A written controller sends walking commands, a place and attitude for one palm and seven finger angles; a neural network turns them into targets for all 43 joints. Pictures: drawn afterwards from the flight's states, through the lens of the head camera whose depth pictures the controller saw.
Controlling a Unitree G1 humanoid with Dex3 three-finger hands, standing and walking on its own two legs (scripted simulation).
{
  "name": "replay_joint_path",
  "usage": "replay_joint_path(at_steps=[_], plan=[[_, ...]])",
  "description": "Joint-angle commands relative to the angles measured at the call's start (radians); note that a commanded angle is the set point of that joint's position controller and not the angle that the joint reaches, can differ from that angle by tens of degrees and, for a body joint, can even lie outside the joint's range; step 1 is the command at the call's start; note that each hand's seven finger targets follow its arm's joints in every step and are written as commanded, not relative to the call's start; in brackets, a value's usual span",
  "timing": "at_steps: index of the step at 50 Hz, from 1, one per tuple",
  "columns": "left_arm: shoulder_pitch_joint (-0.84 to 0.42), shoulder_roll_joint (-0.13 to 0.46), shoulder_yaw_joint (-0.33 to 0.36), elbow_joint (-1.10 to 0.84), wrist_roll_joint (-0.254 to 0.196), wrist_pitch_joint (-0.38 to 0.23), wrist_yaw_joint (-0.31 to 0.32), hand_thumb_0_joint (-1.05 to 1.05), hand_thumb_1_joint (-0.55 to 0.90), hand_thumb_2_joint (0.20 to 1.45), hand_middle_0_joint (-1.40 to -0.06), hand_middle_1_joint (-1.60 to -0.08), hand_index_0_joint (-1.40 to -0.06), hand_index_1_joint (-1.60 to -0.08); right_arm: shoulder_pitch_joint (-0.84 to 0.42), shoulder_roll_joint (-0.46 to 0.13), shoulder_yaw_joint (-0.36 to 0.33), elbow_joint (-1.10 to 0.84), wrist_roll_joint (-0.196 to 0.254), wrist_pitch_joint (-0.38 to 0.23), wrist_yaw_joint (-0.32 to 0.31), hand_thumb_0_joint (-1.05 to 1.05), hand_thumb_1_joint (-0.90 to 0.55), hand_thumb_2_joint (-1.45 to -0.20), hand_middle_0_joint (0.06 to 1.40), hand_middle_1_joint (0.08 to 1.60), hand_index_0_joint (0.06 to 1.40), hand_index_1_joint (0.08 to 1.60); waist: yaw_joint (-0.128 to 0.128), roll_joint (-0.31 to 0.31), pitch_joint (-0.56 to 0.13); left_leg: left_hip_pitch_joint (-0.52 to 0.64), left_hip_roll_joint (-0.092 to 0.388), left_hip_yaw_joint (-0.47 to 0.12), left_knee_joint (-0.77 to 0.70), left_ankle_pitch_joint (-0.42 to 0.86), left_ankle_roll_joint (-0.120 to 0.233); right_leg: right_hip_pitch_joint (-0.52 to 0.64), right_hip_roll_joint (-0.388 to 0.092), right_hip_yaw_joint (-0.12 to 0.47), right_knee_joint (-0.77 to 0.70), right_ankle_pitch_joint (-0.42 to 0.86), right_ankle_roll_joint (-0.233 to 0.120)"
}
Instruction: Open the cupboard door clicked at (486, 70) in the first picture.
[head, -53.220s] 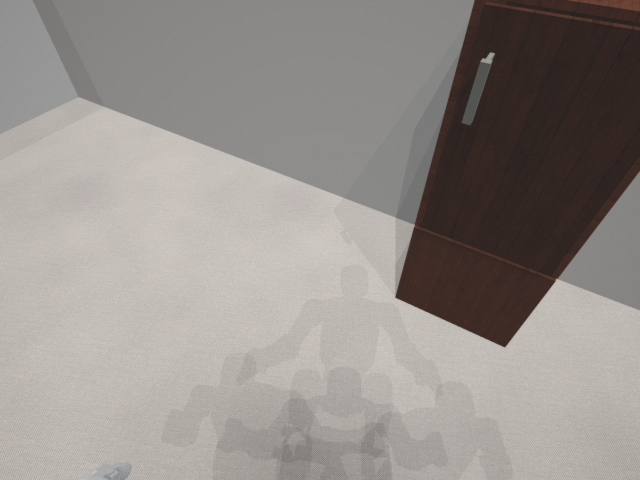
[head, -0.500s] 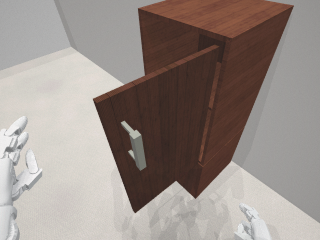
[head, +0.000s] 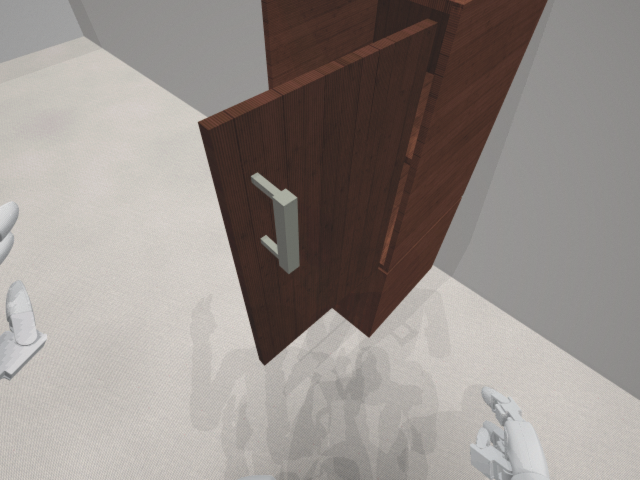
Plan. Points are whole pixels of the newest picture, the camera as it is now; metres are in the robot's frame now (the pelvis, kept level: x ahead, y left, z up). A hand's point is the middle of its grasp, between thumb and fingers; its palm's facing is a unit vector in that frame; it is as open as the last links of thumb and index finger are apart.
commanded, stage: step back with the hand held close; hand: left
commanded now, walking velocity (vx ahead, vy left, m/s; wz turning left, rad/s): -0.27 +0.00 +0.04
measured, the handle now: (276, 225) +0.39 +0.09 +0.11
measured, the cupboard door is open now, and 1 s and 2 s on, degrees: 86 86 86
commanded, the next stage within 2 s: stop stepping back and stand still in 0.40 s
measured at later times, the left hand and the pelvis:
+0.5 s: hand out of the picture +0.09 +0.28 +0.18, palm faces +0.49 -0.76 -0.43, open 7.4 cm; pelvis -0.11 +0.01 +0.00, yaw +1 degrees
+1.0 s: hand out of the picture +0.00 +0.23 +0.17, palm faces +0.36 -0.80 -0.49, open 7.4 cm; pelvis -0.21 -0.02 +0.00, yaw -2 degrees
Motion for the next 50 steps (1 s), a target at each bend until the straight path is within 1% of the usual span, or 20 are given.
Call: replay_joint_path(at_steps=[1,5,8,11,13,15,19,26,28,31,34,36,38,39,41,45,47,48,49,50], plan=[[-0.046,0.135,0.133,-0.193,0.018,-0.092,0.036,0.0,0.9,0.9,-0.2,-0.3,-0.2,-0.3,-0.08,-0.151,-0.055,-0.162,0.003,-0.087,-0.01,0.0,-0.9,-0.9,0.2,0.3,0.2,0.3,0.001,0.138,-0.121,-0.319,0.154,-0.176,-0.258,-0.449,0.054,0.269,0.029,0.016,0.101,-0.071,-0.018],[-0.086,0.143,0.139,-0.193,0.027,-0.11,0.038,0.0,0.9,0.9,-0.2,-0.3,-0.2,-0.3,-0.063,-0.14,-0.06,-0.153,0.0,-0.109,-0.01,0.0,-0.9,-0.9,0.2,0.3,0.2,0.3,-0.006,0.046,-0.094,-0.301,0.105,-0.146,-0.14,-0.48,0.04,0.154,-0.008,0.091,0.005,-0.214,-0.043],[-0.072,0.154,0.121,-0.213,0.009,-0.117,0.049,0.0,0.9,0.9,-0.2,-0.3,-0.2,-0.3,-0.031,-0.109,-0.054,-0.094,-0.004,-0.111,0.0,0.0,-0.9,-0.9,0.2,0.3,0.2,0.3,-0.019,-0.149,-0.139,0.111,-0.02,-0.061,0.312,-0.267,-0.034,-0.299,-0.203,0.277,-0.253,-0.403,-0.149],[-0.098,0.154,0.114,-0.219,0.008,-0.103,0.057,0.0,0.9,0.9,-0.2,-0.3,-0.2,-0.3,-0.045,-0.098,-0.038,-0.08,-0.013,-0.106,0.003,0.0,-0.9,-0.9,0.2,0.3,0.2,0.3,-0.03,-0.16,-0.147,0.163,0.001,-0.072,0.227,-0.214,-0.028,-0.304,-0.192,0.177,-0.183,-0.274,-0.127],[-0.143,0.154,0.117,-0.249,0.002,-0.11,0.056,0.0,0.9,0.9,-0.2,-0.3,-0.2,-0.3,-0.065,-0.136,-0.041,-0.102,-0.01,-0.115,-0.013,0.0,-0.9,-0.9,0.2,0.3,0.2,0.3,-0.026,0.07,-0.071,0.005,0.09,-0.215,-0.097,-0.346,0.013,-0.225,-0.05,0.093,0.007,-0.306,-0.053],[-0.168,0.177,0.169,-0.257,0.02,-0.13,0.069,0.0,0.9,0.9,-0.2,-0.3,-0.2,-0.3,-0.071,-0.141,-0.047,-0.1,-0.025,-0.144,-0.026,0.0,-0.9,-0.9,0.2,0.3,0.2,0.3,-0.026,0.403,-0.099,-0.375,0.371,-0.559,-0.476,-0.656,0.144,0.062,0.113,0.018,0.628,-0.293,-0.004],[-0.128,0.181,0.181,-0.231,0.006,-0.132,0.067,0.0,0.9,0.9,-0.2,-0.3,-0.2,-0.3,-0.07,-0.126,-0.077,-0.072,-0.012,-0.172,0.004,0.0,-0.9,-0.9,0.2,0.3,0.2,0.3,-0.009,0.113,-0.177,-0.126,0.302,-0.357,-0.295,-0.303,0.14,-0.054,0.081,0.066,0.704,-0.299,-0.015],[-0.051,0.12,0.078,-0.254,-0.03,-0.103,0.045,0.0,0.9,0.9,-0.2,-0.3,-0.2,-0.3,-0.052,-0.113,-0.042,-0.039,-0.019,-0.185,0.032,0.0,-0.9,-0.9,0.2,0.3,0.2,0.3,-0.005,0.311,-0.233,0.089,0.184,-0.211,-0.414,-0.261,-0.008,0.122,0.125,-0.099,0.059,-0.388,-0.062],[-0.025,0.159,0.102,-0.239,-0.034,-0.1,0.033,0.0,0.9,0.9,-0.2,-0.3,-0.2,-0.3,-0.052,-0.105,-0.038,-0.048,-0.012,-0.172,0.03,0.0,-0.9,-0.9,0.2,0.3,0.2,0.3,0.0,0.193,-0.235,0.134,0.088,-0.09,-0.263,-0.161,-0.072,0.161,0.085,-0.085,-0.247,-0.272,-0.096],[-0.018,0.265,0.194,-0.267,-0.058,-0.111,0.029,0.0,0.9,0.9,-0.2,-0.3,-0.2,-0.3,-0.093,-0.088,-0.022,-0.055,-0.014,-0.135,0.014,0.0,-0.9,-0.9,0.2,0.3,0.2,0.3,0.011,-0.156,-0.187,0.065,-0.004,-0.049,0.345,-0.126,-0.058,-0.045,-0.255,0.17,-0.296,0.138,-0.189],[-0.051,0.207,0.167,-0.212,-0.05,-0.078,0.016,0.0,0.9,0.9,-0.2,-0.3,-0.2,-0.3,-0.086,-0.087,-0.024,-0.081,0.014,-0.144,0.001,0.0,-0.9,-0.9,0.2,0.3,0.2,0.3,-0.004,-0.256,-0.252,-0.059,0.013,-0.058,0.201,-0.064,-0.037,0.24,-0.17,0.05,-0.082,0.504,-0.145],[0.013,0.163,0.157,-0.125,-0.05,-0.054,0.02,0.0,0.9,0.9,-0.2,-0.3,-0.2,-0.3,-0.069,-0.099,-0.017,-0.054,0.007,-0.142,-0.018,0.0,-0.9,-0.9,0.2,0.3,0.2,0.3,-0.031,-0.084,-0.219,0.153,-0.002,-0.024,-0.029,0.196,-0.011,0.153,-0.11,-0.008,0.012,0.483,-0.08],[-0.04,0.165,0.128,-0.155,-0.046,-0.056,0.021,0.0,0.9,0.9,-0.2,-0.3,-0.2,-0.3,-0.042,-0.135,-0.024,-0.049,0.004,-0.151,-0.02,0.0,-0.9,-0.9,0.2,0.3,0.2,0.3,-0.026,0.186,-0.266,0.353,0.11,-0.177,-0.077,0.466,0.044,0.021,0.006,-0.057,0.178,0.141,-0.016],[-0.095,0.161,0.092,-0.155,-0.046,-0.056,0.014,0.0,0.9,0.9,-0.2,-0.3,-0.2,-0.3,-0.044,-0.149,-0.028,-0.047,0.011,-0.161,-0.013,0.0,-0.9,-0.9,0.2,0.3,0.2,0.3,-0.034,0.233,-0.22,0.331,0.187,-0.302,-0.153,0.376,0.074,-0.041,0.035,-0.041,0.244,-0.227,-0.017],[-0.106,0.176,0.097,-0.15,-0.032,-0.059,0.027,0.0,0.9,0.9,-0.2,-0.3,-0.2,-0.3,-0.047,-0.13,-0.02,-0.03,-0.017,-0.175,-0.01,0.0,-0.9,-0.9,0.2,0.3,0.2,0.3,-0.025,0.209,-0.172,0.18,0.254,-0.458,-0.326,-0.019,0.095,-0.027,0.05,-0.001,0.321,-0.401,-0.036],[-0.01,0.166,0.106,-0.161,-0.015,-0.05,0.039,0.0,0.9,0.9,-0.2,-0.3,-0.2,-0.3,-0.083,-0.135,-0.025,-0.06,-0.017,-0.162,-0.001,0.0,-0.9,-0.9,0.2,0.3,0.2,0.3,0.006,0.222,-0.104,-0.205,0.145,-0.212,-0.416,-0.485,0.015,0.294,0.081,-0.113,0.109,-0.315,-0.066],[0.037,0.163,0.102,-0.142,-0.003,-0.049,0.031,0.0,0.9,0.9,-0.2,-0.3,-0.2,-0.3,-0.091,-0.12,-0.034,-0.08,-0.015,-0.134,0.004,0.0,-0.9,-0.9,0.2,0.3,0.2,0.3,0.014,0.073,-0.065,-0.302,0.022,-0.078,-0.105,-0.44,-0.024,0.284,-0.001,0.003,-0.101,-0.379,-0.105],[0.019,0.191,0.112,-0.165,0.003,-0.052,0.028,0.0,0.9,0.9,-0.2,-0.3,-0.2,-0.3,-0.087,-0.11,-0.043,-0.076,-0.009,-0.117,0.008,0.0,-0.9,-0.9,0.2,0.3,0.2,0.3,0.011,-0.178,-0.06,-0.191,-0.067,-0.023,0.351,-0.296,-0.044,-0.002,-0.23,0.361,-0.362,-0.594,-0.175],[-0.045,0.193,0.121,-0.203,-0.011,-0.061,0.026,0.0,0.9,0.9,-0.2,-0.3,-0.2,-0.3,-0.095,-0.129,-0.048,-0.06,-0.023,-0.113,0.006,0.0,-0.9,-0.9,0.2,0.3,0.2,0.3,0.009,-0.218,-0.033,-0.227,-0.075,-0.086,0.63,-0.26,-0.06,-0.161,-0.367,0.549,-0.453,-0.638,-0.226],[-0.131,0.202,0.122,-0.238,-0.014,-0.08,0.024,0.0,0.9,0.9,-0.2,-0.3,-0.2,-0.3,-0.081,-0.122,-0.045,-0.033,-0.031,-0.122,0.008,0.0,-0.9,-0.9,0.2,0.3,0.2,0.3,-0.017,-0.143,-0.031,-0.24,-0.038,-0.119,0.72,-0.176,-0.062,-0.178,-0.337,0.484,-0.437,-0.631,-0.204]])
